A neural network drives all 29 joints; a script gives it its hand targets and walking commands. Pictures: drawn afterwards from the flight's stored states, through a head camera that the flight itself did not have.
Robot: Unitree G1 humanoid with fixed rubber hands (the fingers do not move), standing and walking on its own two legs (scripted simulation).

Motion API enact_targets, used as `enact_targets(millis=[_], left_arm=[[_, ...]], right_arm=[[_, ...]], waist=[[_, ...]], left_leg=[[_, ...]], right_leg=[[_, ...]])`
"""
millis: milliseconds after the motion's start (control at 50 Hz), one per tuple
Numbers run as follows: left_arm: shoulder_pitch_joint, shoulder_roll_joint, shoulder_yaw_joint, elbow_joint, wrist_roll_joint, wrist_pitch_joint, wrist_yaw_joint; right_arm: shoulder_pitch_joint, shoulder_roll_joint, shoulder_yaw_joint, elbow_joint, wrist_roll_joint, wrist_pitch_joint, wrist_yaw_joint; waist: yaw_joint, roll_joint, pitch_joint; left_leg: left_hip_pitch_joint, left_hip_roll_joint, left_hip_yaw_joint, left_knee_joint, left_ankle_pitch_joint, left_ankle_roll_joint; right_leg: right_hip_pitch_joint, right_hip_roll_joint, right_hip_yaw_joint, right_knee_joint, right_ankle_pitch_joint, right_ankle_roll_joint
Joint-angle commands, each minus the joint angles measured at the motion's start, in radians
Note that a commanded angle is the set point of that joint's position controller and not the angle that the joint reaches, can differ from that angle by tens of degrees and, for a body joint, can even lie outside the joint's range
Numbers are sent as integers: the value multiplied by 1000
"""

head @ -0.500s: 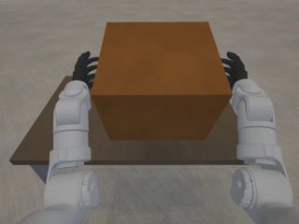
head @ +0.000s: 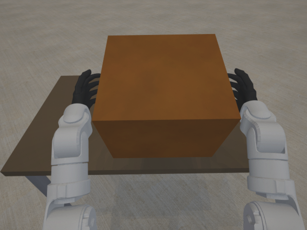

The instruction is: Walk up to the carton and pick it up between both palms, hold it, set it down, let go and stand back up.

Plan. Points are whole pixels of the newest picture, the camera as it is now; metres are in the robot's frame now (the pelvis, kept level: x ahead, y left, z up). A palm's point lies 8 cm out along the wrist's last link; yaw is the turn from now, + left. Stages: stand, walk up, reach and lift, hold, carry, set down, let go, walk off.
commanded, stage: hold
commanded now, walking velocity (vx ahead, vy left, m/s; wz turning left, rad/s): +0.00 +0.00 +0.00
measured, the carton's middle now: (162, 98) +0.43 +0.00 +0.14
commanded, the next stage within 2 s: none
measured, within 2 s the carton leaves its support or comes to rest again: neither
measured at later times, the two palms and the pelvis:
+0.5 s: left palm (67, 109) +0.30 +0.20 +0.22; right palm (250, 103) +0.31 -0.18 +0.22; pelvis -0.05 +0.01 +0.00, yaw +0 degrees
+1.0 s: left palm (81, 107) +0.34 +0.20 +0.19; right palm (243, 103) +0.35 -0.19 +0.19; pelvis -0.01 +0.00 +0.00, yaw +0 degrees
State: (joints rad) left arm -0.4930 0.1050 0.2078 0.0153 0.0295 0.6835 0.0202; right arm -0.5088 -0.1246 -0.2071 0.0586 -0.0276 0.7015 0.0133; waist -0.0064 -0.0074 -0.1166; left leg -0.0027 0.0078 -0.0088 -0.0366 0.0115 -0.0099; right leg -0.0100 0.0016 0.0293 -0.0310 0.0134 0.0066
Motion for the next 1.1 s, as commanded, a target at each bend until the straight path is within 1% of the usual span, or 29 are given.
enact_targets(millis=[0, 20, 100, 180, 200, 260, 300, 320, 380, 440, 480, 540, 560, 580, 600, 620, 660, 680, 700, 720, 760, 860, 880, 900, 960, 980, 1000, 1020, 1080], left_arm=[[-440, -316, -372, -143, -137, 18, -119], [-447, -316, -390, -156, -146, 20, -119], [-525, -356, -420, -234, -165, 27, -124], [-561, -390, -431, -202, -183, 28, -136], [-559, -391, -425, -176, -176, 31, -141], [-562, -378, -398, -116, -150, 34, -147], [-599, -360, -374, -89, -136, 44, -150], [-609, -354, -369, -71, -125, 51, -152], [-618, -350, -318, -42, -120, 67, -153], [-647, -346, -301, 12, -110, 56, -157], [-692, -348, -295, 10, -117, 38, -166], [-734, -403, -314, 28, -129, 32, -174], [-739, -401, -319, 33, -129, 33, -176], [-743, -403, -317, 28, -115, 36, -177], [-762, -410, -319, 8, -113, 33, -178], [-766, -404, -301, 20, -106, 34, -178], [-737, -424, -296, 56, -108, 34, -182], [-717, -434, -295, 55, -102, 32, -183], [-715, -432, -295, 66, -103, 34, -184], [-707, -417, -286, 73, -89, 33, -181], [-674, -410, -286, 69, -84, 31, -180], [-610, -409, -334, -49, -103, 7, -170], [-589, -424, -354, -68, -112, 8, -168], [-576, -421, -375, -103, -117, 7, -164], [-499, -423, -431, -179, -140, 15, -153], [-479, -421, -449, -206, -149, 15, -148], [-452, -418, -461, -249, -162, 17, -143], [-442, -411, -481, -288, -172, 18, -139], [-402, -390, -486, -325, -191, 38, -126]], right_arm=[[-443, 364, 372, -173, 135, -1, 96], [-447, 367, 383, -184, 136, 4, 100], [-488, 398, 399, -234, 155, 11, 106], [-566, 416, 409, -254, 151, 6, 107], [-574, 415, 396, -228, 153, 10, 111], [-581, 424, 384, -146, 144, 16, 128], [-588, 420, 352, -102, 131, 26, 133], [-593, 406, 331, -72, 120, 28, 135], [-606, 367, 277, -35, 115, 41, 144], [-641, 345, 261, 1, 99, 28, 148], [-671, 375, 267, 13, 93, 18, 155], [-699, 395, 265, 26, 104, 10, 163], [-715, 403, 278, 25, 104, 8, 164], [-706, 409, 271, 44, 103, 10, 166], [-705, 413, 262, 49, 96, 5, 169], [-710, 415, 249, 51, 87, 7, 172], [-701, 416, 247, 63, 79, 7, 173], [-692, 414, 256, 50, 79, 4, 173], [-704, 421, 257, 41, 80, 3, 171], [-672, 408, 242, 66, 69, 3, 168], [-663, 424, 251, 52, 70, 2, 167], [-590, 445, 326, -49, 97, -14, 155], [-574, 449, 342, -75, 105, -15, 150], [-556, 456, 365, -100, 122, -15, 149], [-477, 451, 407, -186, 146, -17, 133], [-463, 449, 418, -225, 151, -16, 124], [-436, 447, 429, -256, 157, -9, 118], [-414, 449, 446, -276, 171, -7, 112], [-395, 414, 460, -346, 176, 17, 103]], waist=[[19, -15, -175], [12, -27, -209], [7, 4, -284], [3, -37, -309], [5, -22, -292], [16, -35, -245], [17, -14, -212], [7, 15, -188], [18, 45, -129], [16, 25, -145], [7, -16, -172], [5, 20, -208], [8, -1, -210], [18, 29, -214], [5, 59, -208], [12, 43, -217], [0, 19, -215], [6, 24, -211], [7, 7, -206], [11, 24, -193], [5, -19, -211], [9, -18, -299], [7, -3, -341], [20, -2, -362], [15, 42, -366], [13, 26, -387], [4, 30, -390], [10, 42, -386], [11, 6, -325]], left_leg=[[68, -54, 12, 56, 190, -11], [73, -55, 8, 64, 179, -12], [80, -46, 11, 90, 147, -15], [45, -50, 22, 108, 51, -13], [33, -51, 25, 110, 17, -13], [-6, -55, 35, 112, -62, -7], [-35, -53, 42, 113, -89, -5], [-47, -55, 50, 109, -129, -8], [-50, -42, 35, 104, -194, -7], [-58, -38, 37, 139, -196, -2], [-36, -38, 35, 145, -219, -1], [-35, -34, 25, 146, -202, -6], [-44, -35, 29, 159, -186, -8], [-45, -41, 35, 155, -189, -10], [-50, -37, 34, 148, -197, -10], [-41, -40, 25, 151, -205, -7], [-30, -41, 25, 147, -171, -7], [-36, -38, 23, 143, -177, -3], [-40, -40, 27, 146, -150, -2], [-33, -44, 28, 139, -124, -3], [-17, -45, 23, 147, -58, 0], [61, -49, 19, 145, 151, -9], [80, -47, 15, 147, 215, -14], [101, -47, 12, 141, 269, -15], [134, -51, 15, 140, 407, -40], [155, -51, 10, 141, 448, -41], [178, -49, 8, 130, 465, -38], [173, -48, 12, 136, 480, -46], [167, -51, 6, 115, 409, -38]], right_leg=[[114, 25, -26, 93, 296, 50], [97, 33, -24, 90, 269, 46], [78, 31, -23, 101, 202, 42], [27, 28, -32, 116, 82, 36], [-10, 26, -24, 110, 40, 40], [-45, 31, -33, 110, -82, 38], [-68, 34, -38, 113, -114, 34], [-80, 31, -37, 107, -152, 27], [-109, 40, -44, 113, -200, 27], [-120, 37, -46, 138, -237, 26], [-126, 38, -49, 140, -266, 32], [-130, 38, -45, 155, -210, 23], [-119, 34, -42, 160, -208, 20], [-127, 41, -50, 153, -205, 23], [-124, 42, -48, 156, -206, 18], [-123, 43, -47, 153, -221, 17], [-115, 45, -50, 150, -197, 22], [-107, 45, -48, 149, -192, 23], [-95, 49, -49, 151, -163, 22], [-102, 51, -47, 144, -131, 27], [-85, 43, -38, 142, -68, 29], [21, 38, -22, 142, 187, 43], [50, 43, -29, 147, 228, 38], [90, 39, -22, 146, 290, 39], [123, 44, -12, 136, 406, 36], [132, 43, -11, 131, 444, 39], [136, 39, -12, 136, 474, 43], [149, 39, -12, 125, 476, 36], [143, 37, -17, 114, 450, 47]])
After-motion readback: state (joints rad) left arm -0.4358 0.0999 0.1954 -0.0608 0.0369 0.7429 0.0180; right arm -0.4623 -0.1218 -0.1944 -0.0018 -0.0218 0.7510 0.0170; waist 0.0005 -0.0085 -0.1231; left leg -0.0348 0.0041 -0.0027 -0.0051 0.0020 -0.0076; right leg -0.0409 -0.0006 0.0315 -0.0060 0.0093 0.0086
